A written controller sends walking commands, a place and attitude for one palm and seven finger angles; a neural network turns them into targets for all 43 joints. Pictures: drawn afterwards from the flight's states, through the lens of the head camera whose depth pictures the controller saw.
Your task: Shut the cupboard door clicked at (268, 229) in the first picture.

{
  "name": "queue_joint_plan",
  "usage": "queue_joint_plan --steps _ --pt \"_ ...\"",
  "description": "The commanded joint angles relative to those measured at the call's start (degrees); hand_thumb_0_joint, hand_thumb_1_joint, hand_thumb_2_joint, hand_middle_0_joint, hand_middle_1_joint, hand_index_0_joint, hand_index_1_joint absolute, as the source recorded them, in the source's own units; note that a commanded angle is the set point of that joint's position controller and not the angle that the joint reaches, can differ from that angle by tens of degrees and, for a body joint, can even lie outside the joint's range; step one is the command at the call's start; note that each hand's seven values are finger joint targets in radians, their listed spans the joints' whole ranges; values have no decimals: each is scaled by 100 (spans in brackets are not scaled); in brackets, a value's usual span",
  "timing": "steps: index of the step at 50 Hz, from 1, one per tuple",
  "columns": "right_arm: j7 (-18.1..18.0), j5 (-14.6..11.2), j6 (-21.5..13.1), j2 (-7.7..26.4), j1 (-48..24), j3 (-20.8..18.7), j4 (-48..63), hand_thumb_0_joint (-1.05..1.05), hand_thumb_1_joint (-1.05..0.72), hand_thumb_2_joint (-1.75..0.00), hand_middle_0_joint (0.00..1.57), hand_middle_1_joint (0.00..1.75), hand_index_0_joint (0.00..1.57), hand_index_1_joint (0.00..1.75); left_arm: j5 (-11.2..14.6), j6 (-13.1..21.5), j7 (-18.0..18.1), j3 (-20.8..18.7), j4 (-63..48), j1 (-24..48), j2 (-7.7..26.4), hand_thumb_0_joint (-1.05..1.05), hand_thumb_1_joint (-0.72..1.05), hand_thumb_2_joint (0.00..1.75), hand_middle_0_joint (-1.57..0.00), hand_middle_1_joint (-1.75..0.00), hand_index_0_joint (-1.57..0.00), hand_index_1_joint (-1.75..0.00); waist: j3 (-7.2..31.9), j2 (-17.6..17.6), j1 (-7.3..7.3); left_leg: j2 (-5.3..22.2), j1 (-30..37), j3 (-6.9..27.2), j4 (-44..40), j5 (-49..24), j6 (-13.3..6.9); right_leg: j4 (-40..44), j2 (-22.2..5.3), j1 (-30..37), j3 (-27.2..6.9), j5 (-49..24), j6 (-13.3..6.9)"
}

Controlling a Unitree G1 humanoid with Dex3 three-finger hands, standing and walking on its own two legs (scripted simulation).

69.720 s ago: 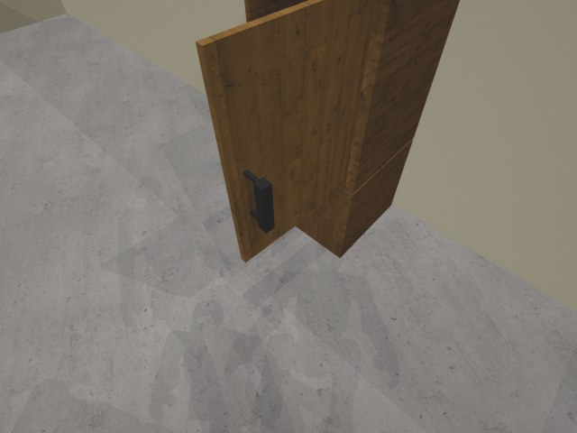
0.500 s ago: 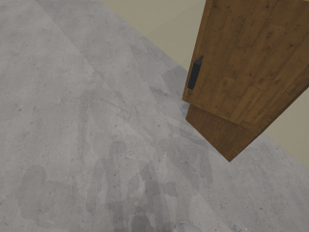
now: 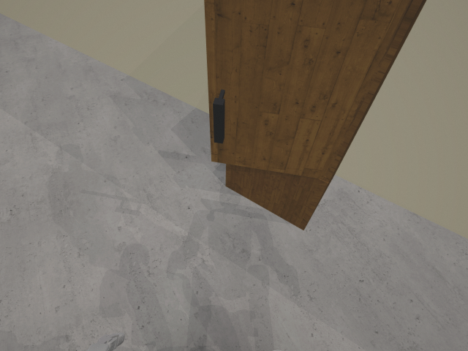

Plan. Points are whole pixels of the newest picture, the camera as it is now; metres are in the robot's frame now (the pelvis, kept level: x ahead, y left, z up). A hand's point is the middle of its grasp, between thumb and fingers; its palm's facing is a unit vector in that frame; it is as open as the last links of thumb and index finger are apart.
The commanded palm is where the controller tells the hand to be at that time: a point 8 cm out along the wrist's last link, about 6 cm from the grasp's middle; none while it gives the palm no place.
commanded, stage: turn to face it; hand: left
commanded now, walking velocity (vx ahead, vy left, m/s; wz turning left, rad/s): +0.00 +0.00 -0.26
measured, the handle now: (220, 116) +0.72 +0.06 -0.08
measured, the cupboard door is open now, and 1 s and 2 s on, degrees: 23 23 23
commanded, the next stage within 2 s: take the last steps up to it in 0.08 s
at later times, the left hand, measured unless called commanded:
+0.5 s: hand out of the picture +0.09 +0.18 -0.16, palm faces -0.06 -0.98 -0.18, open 7.4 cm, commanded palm none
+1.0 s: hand (187, 274) +0.29 +0.11 -0.16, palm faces -0.12 -0.97 -0.21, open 7.3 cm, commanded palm none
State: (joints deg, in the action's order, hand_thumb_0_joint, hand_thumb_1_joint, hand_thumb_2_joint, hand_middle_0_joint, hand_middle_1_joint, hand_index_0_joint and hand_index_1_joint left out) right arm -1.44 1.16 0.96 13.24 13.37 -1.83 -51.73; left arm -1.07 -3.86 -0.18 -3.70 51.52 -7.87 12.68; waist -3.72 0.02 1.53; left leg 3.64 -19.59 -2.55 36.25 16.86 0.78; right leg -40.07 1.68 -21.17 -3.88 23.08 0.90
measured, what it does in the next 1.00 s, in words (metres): walks ahead: right foot, then left foot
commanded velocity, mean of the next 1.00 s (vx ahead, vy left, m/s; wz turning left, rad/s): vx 0.13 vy -0.01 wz -0.10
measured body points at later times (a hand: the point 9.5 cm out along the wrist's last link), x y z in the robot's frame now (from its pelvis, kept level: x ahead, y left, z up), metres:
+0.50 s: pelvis +0.06 +0.00 +0.01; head +0.08 +0.00 +0.46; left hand +0.10 +0.23 -0.15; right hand +0.06 -0.26 -0.13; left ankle +0.09 +0.10 -0.71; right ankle -0.01 -0.12 -0.72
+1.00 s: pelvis +0.19 -0.05 +0.01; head +0.23 -0.07 +0.46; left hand +0.29 +0.16 -0.14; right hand +0.12 -0.27 -0.15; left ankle +0.14 +0.07 -0.68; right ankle +0.20 -0.16 -0.72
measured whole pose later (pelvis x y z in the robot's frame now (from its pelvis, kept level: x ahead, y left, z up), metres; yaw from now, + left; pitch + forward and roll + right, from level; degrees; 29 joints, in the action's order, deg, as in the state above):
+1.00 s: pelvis +0.19 -0.05 +0.01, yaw -9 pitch +0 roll -1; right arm -1.4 0.6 0.7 9.3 19.1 -2.0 -63.2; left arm -1.2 2.3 1.4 -3.2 59.2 -10.3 7.9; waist -4.2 2.4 1.2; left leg 2.9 -18.7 -3.2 53.9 30.3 0.1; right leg -29.7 -0.4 -15.8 5.4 14.0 -1.5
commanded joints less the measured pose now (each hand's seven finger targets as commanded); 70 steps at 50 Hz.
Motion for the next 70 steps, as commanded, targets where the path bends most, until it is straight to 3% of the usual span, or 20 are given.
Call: queue_joint_plan --steps 1,4,9,10,12,13,24,26,27,33,41,44,45,50,53,55,61,67,69,70 --pt "-80 123 -161 1170 365 -213 223 0 -90 -90 20 30 20 30 -48 146 -72 -220 -536 125 606 0 90 90 -20 -30 -20 -30 242 1259 -56 1843 470 1983 -2161 -1106 -1091 -2242 -142 -830 127 716 23" --pt "-124 116 -152 926 299 -155 109 0 -90 -90 20 30 20 30 -2 180 -114 -117 -426 98 330 0 90 90 -20 -30 -20 -30 491 1033 -75 1350 1230 686 -1491 -3221 -886 -1183 -175 -541 529 550 63" --pt "-92 28 -92 927 580 -240 -156 0 -90 -90 20 30 20 30 17 247 -47 -83 -254 -258 287 0 90 90 -20 -30 -20 -30 803 1030 -87 1220 1314 380 -922 -3322 -648 1081 -3 792 755 -777 -83" --pt "-74 1 -77 869 492 -247 -143 0 -90 -90 20 30 20 30 14 266 -34 -120 -137 -551 391 0 90 90 -20 -30 -20 -30 872 725 -207 1074 931 175 -686 -2401 -410 1733 -113 1408 602 -1426 -139" --pt "3 -35 -62 288 237 -131 99 0 -90 -90 20 30 20 30 -62 323 35 -260 94 -957 1189 0 90 90 -20 -30 -20 -30 691 -1369 -386 -81 -1116 -671 773 1568 165 2466 -1956 2440 -1569 -1645 -991" --pt "15 7 -15 351 -52 -137 179 0 -90 -90 20 30 20 30 -39 320 37 -262 107 -1140 1276 0 90 90 -20 -30 -20 -30 483 -1102 -615 -101 -1344 -186 1736 2014 127 2598 -2236 2056 -1847 -1181 -1450" --pt "121 31 -272 212 768 -114 -413 0 -90 -90 20 30 20 30 -3 509 29 -157 404 -630 619 0 90 90 -20 -30 -20 -30 69 -394 196 -139 1287 -340 -857 -173 74 1973 -984 126 -488 4 -910" --pt "29 166 -354 1102 1808 -291 -677 0 -90 -90 20 30 20 30 54 487 -39 -43 273 -772 78 0 90 90 -20 -30 -20 -30 335 1824 514 1834 2468 2395 -2157 974 -756 -547 86 -1359 624 728 -356" --pt "-4 151 -301 1239 1938 -313 -649 0 -90 -90 20 30 20 30 -6 521 -53 -44 107 -469 209 0 90 90 -20 -30 -20 -30 222 1438 558 2348 2084 3136 -2592 1418 -1176 -1512 3 -1629 445 1089 -366" --pt "-65 80 -413 533 969 -63 -551 0 -90 -90 20 30 20 30 -29 446 -162 -32 414 -516 24 0 90 90 -20 -30 -20 -30 -27 754 -28 1394 1234 751 -2492 -941 -930 -1308 -565 -981 446 -361 -188" --pt "-2 38 -263 456 834 -160 -791 0 -90 -90 20 30 20 30 -44 461 -120 -59 561 -814 58 0 90 90 -20 -30 -20 -30 -32 516 -277 988 422 102 -1679 -171 -659 905 -158 1020 1048 -1284 -180" --pt "92 -39 -244 -107 888 -62 -621 0 -90 -90 20 30 20 30 -54 591 17 -253 886 -1886 987 0 90 90 -20 -30 -20 -30 257 -1520 -668 -317 -1220 -806 1100 1838 -124 2545 -2046 2546 -1652 -374 -1109" --pt "56 -20 -227 -18 630 -87 -563 0 -90 -90 20 30 20 30 -14 617 70 -241 940 -1934 914 0 90 90 -20 -30 -20 -30 375 -1486 -701 -156 -1352 -267 2089 2037 -151 2774 -2271 2434 -2137 -932 -1464" --pt "-14 -78 -151 -421 791 42 -824 0 -90 -90 20 30 20 30 -66 587 253 -49 629 -592 287 0 90 90 -20 -30 -20 -30 624 -422 -43 68 -126 139 973 1031 30 1929 -1779 1352 -150 -4802 -1252" --pt "-4 -85 -44 -311 1056 39 -964 0 -90 -90 20 30 20 30 38 495 267 -6 657 -385 322 0 90 90 -20 -30 -20 -30 528 -546 122 -55 946 19 -940 -1021 77 1449 -1332 831 225 -3918 -727" --pt "-31 -26 -106 240 803 -58 -785 0 -90 -90 20 30 20 30 75 367 285 0 564 -613 185 0 90 90 -20 -30 -20 -30 490 595 -117 866 1089 790 -1241 -3828 -377 1041 -762 604 471 -2319 -198" --pt "-177 44 20 729 274 -235 -472 0 -90 -90 20 30 20 30 45 176 272 -68 372 -532 287 0 90 90 -20 -30 -20 -30 531 1089 -63 1619 1866 1201 -1195 -6341 -1263 -753 -208 -171 388 834 -95" --pt "-107 -23 100 781 -367 -345 -160 0 -90 -90 20 30 20 30 -34 271 212 -86 306 -1032 337 0 90 90 -20 -30 -20 -30 965 438 -287 900 1427 481 -458 -3818 -602 1389 -265 981 410 -1910 -153" --pt "-4 -77 123 274 -215 -282 -20 0 -90 -90 20 30 20 30 -106 366 223 -144 254 -889 899 0 90 90 -20 -30 -20 -30 662 -1183 -170 -396 160 -196 697 586 26 1865 -1888 1378 -1113 -5017 -950" --pt "-8 -80 213 230 -365 -281 -24 0 -90 -90 20 30 20 30 -83 375 214 -118 250 -895 945 0 90 90 -20 -30 -20 -30 554 -925 -274 -468 76 196 1540 1739 8 1972 -2278 1100 -1344 -5209 -1338"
